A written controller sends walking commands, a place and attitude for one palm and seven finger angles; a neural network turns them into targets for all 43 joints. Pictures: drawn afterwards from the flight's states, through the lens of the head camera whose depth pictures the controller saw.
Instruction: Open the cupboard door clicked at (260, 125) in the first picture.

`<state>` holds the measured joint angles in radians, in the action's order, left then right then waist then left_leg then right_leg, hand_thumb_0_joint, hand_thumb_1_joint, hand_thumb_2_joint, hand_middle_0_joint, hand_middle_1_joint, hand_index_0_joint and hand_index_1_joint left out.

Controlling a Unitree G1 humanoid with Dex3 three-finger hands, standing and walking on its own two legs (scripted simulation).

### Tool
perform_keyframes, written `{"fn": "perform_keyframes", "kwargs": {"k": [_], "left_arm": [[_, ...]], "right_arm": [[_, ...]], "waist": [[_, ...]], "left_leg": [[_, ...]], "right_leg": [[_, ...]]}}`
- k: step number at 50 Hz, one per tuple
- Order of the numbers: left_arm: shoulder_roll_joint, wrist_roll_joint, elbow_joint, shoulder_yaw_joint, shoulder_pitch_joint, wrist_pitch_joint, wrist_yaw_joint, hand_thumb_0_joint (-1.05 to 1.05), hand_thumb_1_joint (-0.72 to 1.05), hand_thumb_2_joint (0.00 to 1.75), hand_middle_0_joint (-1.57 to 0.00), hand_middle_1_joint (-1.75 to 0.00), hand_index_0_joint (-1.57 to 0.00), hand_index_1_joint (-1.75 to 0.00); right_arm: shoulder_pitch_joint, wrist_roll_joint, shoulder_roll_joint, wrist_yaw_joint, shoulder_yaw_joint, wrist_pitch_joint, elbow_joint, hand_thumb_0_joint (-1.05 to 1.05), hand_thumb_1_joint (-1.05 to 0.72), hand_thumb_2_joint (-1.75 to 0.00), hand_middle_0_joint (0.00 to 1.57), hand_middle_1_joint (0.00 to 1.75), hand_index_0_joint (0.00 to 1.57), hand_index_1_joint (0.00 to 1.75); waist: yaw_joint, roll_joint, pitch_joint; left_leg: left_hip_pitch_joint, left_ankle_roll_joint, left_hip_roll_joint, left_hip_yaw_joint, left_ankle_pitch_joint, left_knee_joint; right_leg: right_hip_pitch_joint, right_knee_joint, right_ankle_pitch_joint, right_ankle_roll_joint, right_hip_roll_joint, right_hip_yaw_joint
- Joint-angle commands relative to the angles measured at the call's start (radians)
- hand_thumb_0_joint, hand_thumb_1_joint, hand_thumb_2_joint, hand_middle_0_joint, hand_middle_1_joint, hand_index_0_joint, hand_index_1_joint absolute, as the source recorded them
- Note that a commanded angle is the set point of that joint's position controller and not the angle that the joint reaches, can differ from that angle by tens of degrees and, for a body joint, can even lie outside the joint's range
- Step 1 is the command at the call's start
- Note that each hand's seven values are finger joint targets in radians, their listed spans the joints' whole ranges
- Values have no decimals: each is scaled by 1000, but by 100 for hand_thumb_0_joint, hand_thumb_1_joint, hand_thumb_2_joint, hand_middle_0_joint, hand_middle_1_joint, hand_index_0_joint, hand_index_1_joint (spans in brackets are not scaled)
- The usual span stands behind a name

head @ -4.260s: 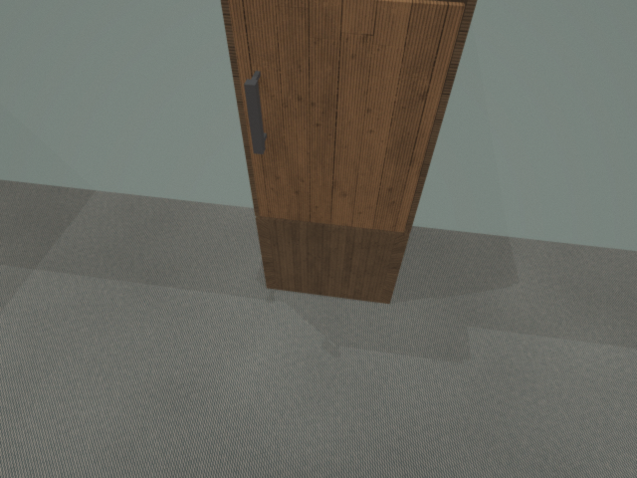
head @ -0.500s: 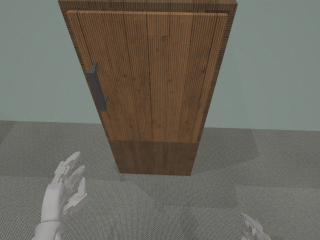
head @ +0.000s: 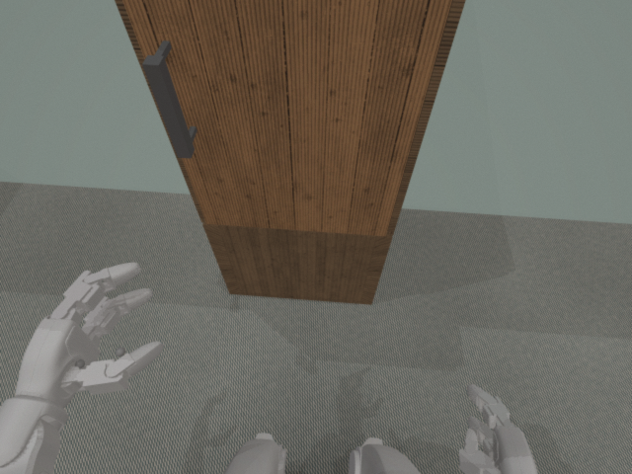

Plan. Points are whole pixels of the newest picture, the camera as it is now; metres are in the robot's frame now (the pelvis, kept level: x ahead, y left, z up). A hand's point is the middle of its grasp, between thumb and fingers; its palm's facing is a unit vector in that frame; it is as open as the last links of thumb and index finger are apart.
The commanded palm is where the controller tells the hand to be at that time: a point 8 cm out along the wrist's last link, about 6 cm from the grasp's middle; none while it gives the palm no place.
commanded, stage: raise the hand with hooked fingers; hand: left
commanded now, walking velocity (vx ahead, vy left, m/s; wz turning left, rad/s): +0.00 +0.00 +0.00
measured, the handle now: (175, 103) +0.62 +0.26 +0.09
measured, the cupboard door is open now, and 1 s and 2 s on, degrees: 0 0 0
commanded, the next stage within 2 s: move the hooked fingers beside the handle in 1.38 s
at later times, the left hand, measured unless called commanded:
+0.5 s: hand (66, 309) +0.28 +0.29 +0.08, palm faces +0.00 -1.00 -0.05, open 13.3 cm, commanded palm +0.25 +0.34 +0.09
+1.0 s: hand (29, 259) +0.31 +0.33 +0.11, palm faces -0.01 -1.00 -0.04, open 14.0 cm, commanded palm +0.28 +0.37 +0.11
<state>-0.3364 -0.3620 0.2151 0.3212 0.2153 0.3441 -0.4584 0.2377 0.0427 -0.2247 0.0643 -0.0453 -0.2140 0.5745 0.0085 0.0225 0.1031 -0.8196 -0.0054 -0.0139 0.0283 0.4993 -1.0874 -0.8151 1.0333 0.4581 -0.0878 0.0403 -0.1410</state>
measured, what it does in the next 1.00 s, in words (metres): shifts its weight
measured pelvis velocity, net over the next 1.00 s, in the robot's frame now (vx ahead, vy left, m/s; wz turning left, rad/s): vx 0.02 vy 0.05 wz -0.01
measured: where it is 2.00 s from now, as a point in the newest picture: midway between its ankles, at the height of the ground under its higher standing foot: outside the picture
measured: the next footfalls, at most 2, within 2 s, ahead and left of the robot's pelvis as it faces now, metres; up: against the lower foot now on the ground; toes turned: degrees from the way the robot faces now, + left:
none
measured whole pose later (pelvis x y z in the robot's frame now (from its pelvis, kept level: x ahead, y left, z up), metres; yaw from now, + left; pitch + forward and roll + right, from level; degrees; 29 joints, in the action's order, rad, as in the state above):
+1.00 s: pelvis +0.02 +0.05 +0.04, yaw -1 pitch +9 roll -3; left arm -0.45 -0.35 0.42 0.43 -0.07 0.23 -0.52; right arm 0.30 0.04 -0.28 0.07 -0.05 -0.19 0.56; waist 0.00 0.02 0.08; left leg -0.60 0.07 0.03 -0.02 0.43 -0.86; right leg -0.59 0.79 0.36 -0.02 0.01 -0.09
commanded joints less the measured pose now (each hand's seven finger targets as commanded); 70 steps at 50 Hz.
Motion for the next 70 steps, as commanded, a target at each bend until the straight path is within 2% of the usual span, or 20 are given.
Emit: {"fn": "perform_keyframes", "kwargs": {"k": [1,5,7,8,14,22,26,29,33,37,39,43,46,49,52,56,58,60,62,70], "left_arm": [[-172,-46,-177,141,4,64,33,0,4,53,-26,-86,-26,-86],[-149,-29,-141,105,-24,95,35,0,-6,49,-27,-92,-27,-92],[-171,-31,-153,103,-76,104,32,0,-10,47,-27,-94,-27,-94],[-189,-26,-174,114,-93,112,31,0,-13,46,-27,-96,-27,-96],[-201,-21,-217,118,-117,110,48,0,-27,40,-28,-105,-28,-105],[-219,-12,-163,111,-212,30,35,0,-45,32,-30,-117,-30,-117],[-229,1,-179,108,-256,3,27,0,-50,30,-30,-120,-30,-120],[-246,-5,-139,126,-292,-18,15,0,-50,30,-30,-120,-30,-120],[-288,-5,-135,149,-373,-29,-1,0,-50,30,-30,-120,-30,-120],[-307,-7,-77,157,-415,-45,-22,0,-50,30,-30,-120,-30,-120],[-313,-7,-64,158,-445,-49,-33,0,-50,30,-30,-120,-30,-120],[-360,-16,-30,194,-483,-55,-52,0,-50,30,-30,-120,-30,-120],[-323,-20,27,170,-460,-64,-66,0,-50,30,-30,-120,-30,-120],[-333,-17,9,174,-446,-59,-73,0,-50,30,-30,-120,-30,-120],[-352,-27,25,201,-441,-54,-67,0,-50,30,-30,-120,-30,-120],[-357,-17,-8,201,-467,-32,-47,0,-50,30,-30,-120,-30,-120],[-367,-18,-11,209,-476,-28,-44,0,-50,30,-30,-120,-30,-120],[-345,-16,-8,191,-469,-23,-41,0,-50,30,-30,-120,-30,-120],[-367,-13,-24,196,-493,-18,-38,0,-50,30,-30,-120,-30,-120],[-337,-26,42,185,-475,-34,-56,0,-50,30,-30,-120,-30,-120]], "right_arm": [[-35,-1,-150,3,82,-78,-166,0,-90,-90,20,30,20,30],[-17,0,-165,-4,89,-83,-161,0,-90,-90,20,30,20,30],[-15,-1,-177,0,87,-87,-167,0,-90,-90,20,30,20,30],[-1,1,-179,2,90,-88,-163,0,-90,-90,20,30,20,30],[13,0,-186,7,85,-93,-162,0,-90,-90,20,30,20,30],[12,1,-200,11,71,-69,-174,0,-90,-90,20,30,20,30],[17,1,-198,10,69,-65,-176,0,-90,-90,20,30,20,30],[22,1,-199,13,66,-55,-172,0,-90,-90,20,30,20,30],[14,1,-201,16,60,-48,-169,0,-90,-90,20,30,20,30],[18,0,-207,20,58,-43,-164,0,-90,-90,20,30,20,30],[19,4,-206,22,57,-40,-160,0,-90,-90,20,30,20,30],[28,1,-210,24,57,-35,-155,0,-90,-90,20,30,20,30],[28,5,-210,24,58,-34,-155,0,-90,-90,20,30,20,30],[36,4,-211,14,64,-33,-161,0,-90,-90,20,30,20,30],[33,-1,-213,9,63,-28,-168,0,-90,-90,20,30,20,30],[24,3,-206,12,64,-26,-170,0,-90,-90,20,30,20,30],[26,0,-205,15,61,-23,-170,0,-90,-90,20,30,20,30],[20,4,-199,17,59,-25,-168,0,-90,-90,20,30,20,30],[19,2,-202,19,56,-26,-169,0,-90,-90,20,30,20,30],[11,9,-196,28,52,-26,-160,0,-90,-90,20,30,20,30]], "waist": [[-27,-58,242],[-12,-35,190],[-6,-29,177],[-8,-19,214],[-15,64,238],[-5,74,182],[-10,104,222],[-6,66,216],[-15,116,235],[-10,81,213],[-12,113,223],[-12,92,239],[-15,77,204],[-23,97,242],[-23,35,214],[-18,88,223],[-14,64,228],[-12,78,209],[-10,90,213],[-3,19,185]], "left_leg": [[16,35,22,5,-235,153],[40,38,26,-7,-209,182],[54,43,26,-5,-198,189],[84,43,24,-5,-208,202],[209,34,17,16,-272,268],[271,11,7,48,-314,311],[344,-13,-6,68,-416,326],[354,-17,-5,71,-421,334],[389,-28,-5,77,-456,347],[392,-31,-7,87,-453,360],[413,-32,-8,86,-456,372],[424,-29,-5,78,-472,377],[400,-21,-2,71,-456,384],[422,-22,0,64,-505,377],[358,-5,10,47,-426,373],[361,6,13,38,-364,381],[342,15,16,30,-349,375],[338,18,15,29,-330,378],[330,24,18,24,-317,371],[269,36,23,7,-283,357]], "right_leg": [[353,-268,-159,116,-84,266],[290,-272,-84,99,-66,233],[267,-275,-36,88,-57,228],[280,-270,-45,84,-54,215],[270,-222,-171,62,-24,116],[244,-230,-204,50,-8,78],[245,-231,-240,52,-11,65],[253,-243,-249,52,-5,62],[265,-251,-255,45,-7,66],[269,-265,-252,42,-3,63],[271,-276,-247,43,-7,66],[298,-292,-270,43,-4,69],[302,-303,-273,43,-8,71],[317,-301,-301,42,-7,75],[344,-308,-295,40,-4,82],[339,-317,-256,44,-12,94],[361,-318,-262,45,-11,103],[354,-324,-250,47,-13,105],[366,-325,-244,44,-11,115],[394,-350,-240,58,-24,145]]}}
